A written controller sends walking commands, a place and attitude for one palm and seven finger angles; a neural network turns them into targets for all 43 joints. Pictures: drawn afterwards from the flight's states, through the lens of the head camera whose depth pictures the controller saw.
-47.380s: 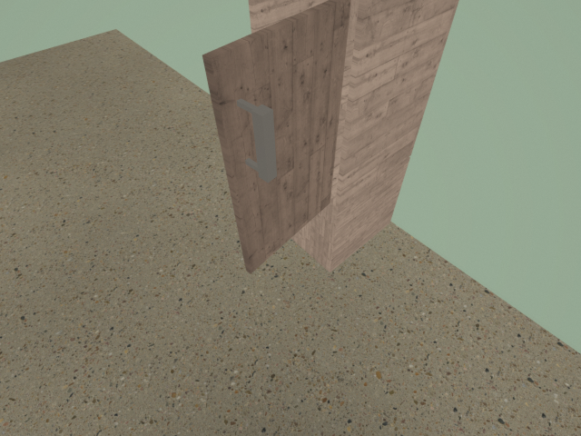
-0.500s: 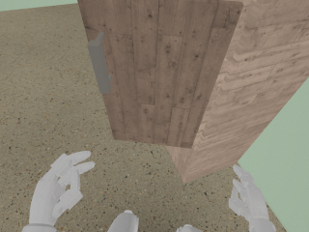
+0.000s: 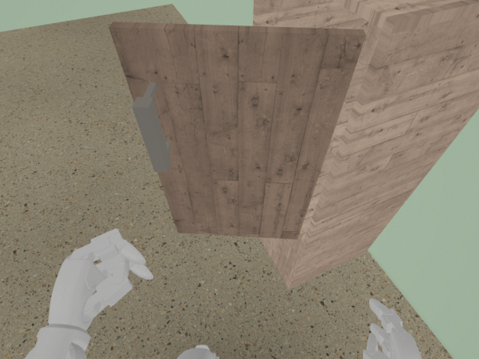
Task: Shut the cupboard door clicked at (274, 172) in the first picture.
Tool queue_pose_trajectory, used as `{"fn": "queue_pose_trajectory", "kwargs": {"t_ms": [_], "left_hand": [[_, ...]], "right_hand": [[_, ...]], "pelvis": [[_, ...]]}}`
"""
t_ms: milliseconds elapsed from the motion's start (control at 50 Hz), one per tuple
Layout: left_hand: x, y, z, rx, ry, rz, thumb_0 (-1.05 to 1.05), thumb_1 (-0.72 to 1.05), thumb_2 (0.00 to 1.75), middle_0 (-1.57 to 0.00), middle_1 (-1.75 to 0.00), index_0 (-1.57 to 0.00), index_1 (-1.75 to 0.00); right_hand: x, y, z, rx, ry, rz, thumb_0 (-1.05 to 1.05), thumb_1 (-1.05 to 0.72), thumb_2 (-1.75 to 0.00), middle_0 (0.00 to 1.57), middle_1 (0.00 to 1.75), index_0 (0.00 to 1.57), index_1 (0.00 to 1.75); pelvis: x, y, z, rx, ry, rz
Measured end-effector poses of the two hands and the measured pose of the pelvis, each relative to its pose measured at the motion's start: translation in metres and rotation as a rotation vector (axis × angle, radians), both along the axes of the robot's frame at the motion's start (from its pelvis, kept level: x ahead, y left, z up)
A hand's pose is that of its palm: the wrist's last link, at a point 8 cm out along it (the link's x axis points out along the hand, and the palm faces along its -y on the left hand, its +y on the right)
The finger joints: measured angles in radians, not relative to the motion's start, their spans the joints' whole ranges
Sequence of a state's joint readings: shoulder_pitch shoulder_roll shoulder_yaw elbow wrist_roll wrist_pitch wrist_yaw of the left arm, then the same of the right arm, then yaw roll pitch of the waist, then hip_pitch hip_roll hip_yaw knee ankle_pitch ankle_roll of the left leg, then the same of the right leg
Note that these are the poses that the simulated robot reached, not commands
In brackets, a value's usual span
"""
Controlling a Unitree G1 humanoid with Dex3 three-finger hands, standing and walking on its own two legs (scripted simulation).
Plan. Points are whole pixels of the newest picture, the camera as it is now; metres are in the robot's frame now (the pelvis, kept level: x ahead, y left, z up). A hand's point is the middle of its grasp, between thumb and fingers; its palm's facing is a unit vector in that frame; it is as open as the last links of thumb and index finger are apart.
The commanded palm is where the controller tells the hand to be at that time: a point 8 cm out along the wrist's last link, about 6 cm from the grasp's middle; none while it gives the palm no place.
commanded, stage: raise the hand and make a fist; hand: left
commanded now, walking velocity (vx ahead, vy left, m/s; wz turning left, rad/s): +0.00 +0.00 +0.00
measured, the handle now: (157, 129) +0.46 +0.18 +0.14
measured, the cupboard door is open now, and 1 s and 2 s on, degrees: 62 62 62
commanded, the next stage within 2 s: bring the fist close to the handle in 0.88 s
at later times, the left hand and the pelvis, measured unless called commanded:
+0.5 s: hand (99, 246) +0.23 +0.20 +0.14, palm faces +0.05 -1.00 -0.06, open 3.1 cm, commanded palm +0.20 +0.24 +0.14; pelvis +0.00 +0.00 +0.03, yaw +1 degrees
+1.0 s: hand (109, 248) +0.23 +0.19 +0.14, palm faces +0.05 -1.00 -0.05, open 3.1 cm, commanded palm +0.21 +0.23 +0.14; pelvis +0.00 -0.01 +0.03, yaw +0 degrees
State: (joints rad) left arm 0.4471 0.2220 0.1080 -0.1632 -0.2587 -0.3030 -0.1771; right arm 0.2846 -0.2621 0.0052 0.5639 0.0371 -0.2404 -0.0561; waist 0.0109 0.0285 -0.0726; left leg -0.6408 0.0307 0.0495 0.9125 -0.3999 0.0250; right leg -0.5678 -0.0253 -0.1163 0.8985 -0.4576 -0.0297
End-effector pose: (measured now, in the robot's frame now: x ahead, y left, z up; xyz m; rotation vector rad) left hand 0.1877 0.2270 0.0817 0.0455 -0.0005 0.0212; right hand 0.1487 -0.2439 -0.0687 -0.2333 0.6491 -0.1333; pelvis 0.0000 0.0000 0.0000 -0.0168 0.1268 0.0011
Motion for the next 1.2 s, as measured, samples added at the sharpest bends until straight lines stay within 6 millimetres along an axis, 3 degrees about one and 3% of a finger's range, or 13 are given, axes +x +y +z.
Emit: {"fn": "queue_pose_trajectory", "kwargs": {"t_ms": [140, 260, 380, 540, 760, 1040, 1200], "left_hand": [[0.007, 0.009, 0.019, 0.003, -0.035, 0.018, 0.01, 0.90, 0.90, -1.10, -1.29, -1.11, -1.29], [0.010, 0.014, 0.034, 0.005, -0.039, 0.016, 0.01, 0.90, 0.90, -1.21, -1.41, -1.21, -1.40], [0.014, 0.019, 0.045, 0.012, -0.033, 0.024, 0.01, 0.90, 0.90, -1.27, -1.47, -1.27, -1.47], [0.022, 0.023, 0.063, 0.013, -0.050, 0.025, 0.01, 0.90, 0.90, -1.29, -1.50, -1.30, -1.49], [0.020, 0.015, 0.056, -0.001, -0.019, 0.025, 0.01, 0.90, 0.90, -1.30, -1.50, -1.30, -1.50], [0.021, 0.011, 0.057, 0.006, -0.029, 0.032, 0.01, 0.90, 0.90, -1.30, -1.50, -1.30, -1.50], [0.045, 0.000, 0.059, 0.002, -0.051, 0.016, 0.01, 0.90, 0.90, -1.30, -1.50, -1.30, -1.50]], "right_hand": [[0.030, 0.018, 0.021, 0.024, -0.093, 0.049, 0.01, -0.90, -0.90, 0.20, 0.30, 0.20, 0.30], [0.042, 0.035, 0.032, 0.060, -0.129, 0.093, 0.01, -0.90, -0.90, 0.20, 0.30, 0.20, 0.30], [0.038, 0.041, 0.033, 0.075, -0.118, 0.107, 0.01, -0.90, -0.90, 0.21, 0.30, 0.20, 0.30], [0.023, 0.029, 0.032, 0.063, -0.085, 0.084, 0.01, -0.90, -0.90, 0.21, 0.30, 0.20, 0.30], [0.015, 0.010, 0.037, 0.035, -0.096, 0.049, 0.01, -0.90, -0.90, 0.20, 0.30, 0.20, 0.30], [0.022, 0.013, 0.037, 0.053, -0.115, 0.065, 0.01, -0.90, -0.90, 0.20, 0.30, 0.20, 0.30], [0.023, 0.015, 0.032, 0.057, -0.095, 0.072, 0.01, -0.90, -0.90, 0.21, 0.30, 0.20, 0.30]], "pelvis": [[0.004, 0.003, 0.008, -0.005, -0.030, 0.006], [0.005, 0.003, 0.015, -0.006, -0.058, 0.011], [0.005, 0.003, 0.021, -0.004, -0.083, 0.013], [0.005, 0.000, 0.028, 0.001, -0.109, 0.011], [0.004, -0.004, 0.031, 0.008, -0.119, 0.001], [0.004, -0.008, 0.030, 0.009, -0.122, 0.005], [0.003, -0.009, 0.030, 0.011, -0.120, 0.010]]}}
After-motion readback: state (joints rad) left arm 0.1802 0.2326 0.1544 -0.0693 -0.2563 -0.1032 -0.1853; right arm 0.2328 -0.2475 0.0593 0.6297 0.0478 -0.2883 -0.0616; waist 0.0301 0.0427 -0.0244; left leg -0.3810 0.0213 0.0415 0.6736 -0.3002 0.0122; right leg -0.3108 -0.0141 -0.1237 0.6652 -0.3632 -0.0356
